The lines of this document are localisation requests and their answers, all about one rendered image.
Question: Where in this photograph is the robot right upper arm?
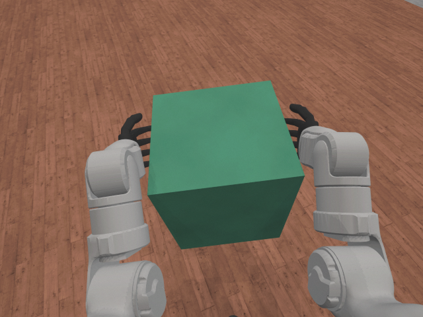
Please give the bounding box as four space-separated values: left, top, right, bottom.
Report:
307 246 423 317

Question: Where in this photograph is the right robot hand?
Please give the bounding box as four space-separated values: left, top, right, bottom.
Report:
284 104 319 158

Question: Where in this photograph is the left robot forearm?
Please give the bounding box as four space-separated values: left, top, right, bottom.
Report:
85 139 150 312

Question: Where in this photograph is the left robot hand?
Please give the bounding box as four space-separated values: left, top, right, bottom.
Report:
118 113 151 168

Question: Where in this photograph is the robot left upper arm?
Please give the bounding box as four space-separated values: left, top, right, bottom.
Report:
87 260 167 317

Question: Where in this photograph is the right robot forearm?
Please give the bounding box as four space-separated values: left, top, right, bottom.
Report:
299 126 394 290

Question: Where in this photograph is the carton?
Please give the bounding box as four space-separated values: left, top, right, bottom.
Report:
147 81 305 250

